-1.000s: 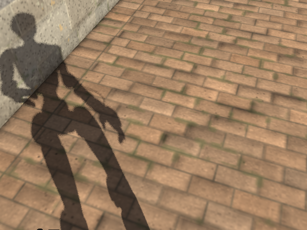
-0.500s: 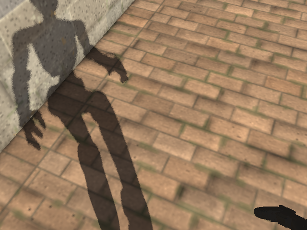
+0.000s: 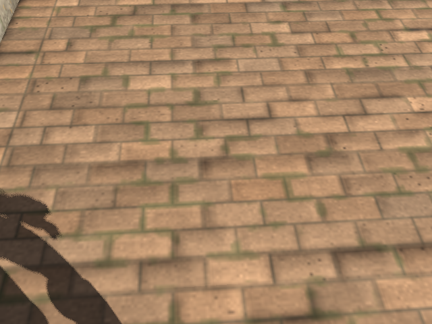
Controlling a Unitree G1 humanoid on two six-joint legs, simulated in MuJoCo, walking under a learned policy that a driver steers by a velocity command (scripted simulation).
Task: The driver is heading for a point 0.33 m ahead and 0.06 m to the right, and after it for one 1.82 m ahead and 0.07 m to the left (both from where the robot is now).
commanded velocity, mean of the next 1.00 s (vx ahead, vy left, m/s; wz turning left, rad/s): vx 0.35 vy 0.00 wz -0.07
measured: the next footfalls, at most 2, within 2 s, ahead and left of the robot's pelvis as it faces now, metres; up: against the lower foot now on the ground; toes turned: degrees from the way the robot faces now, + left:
left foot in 0.32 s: +0.55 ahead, +0.11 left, +0.00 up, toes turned -24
right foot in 0.68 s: +0.50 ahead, -0.11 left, +0.00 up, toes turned -9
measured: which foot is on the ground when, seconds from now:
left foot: up 0.00-0.30, down 0.32-0.68, up 0.70-1.00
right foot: down 0.00-0.30, up 0.32-0.66, down 0.68-1.00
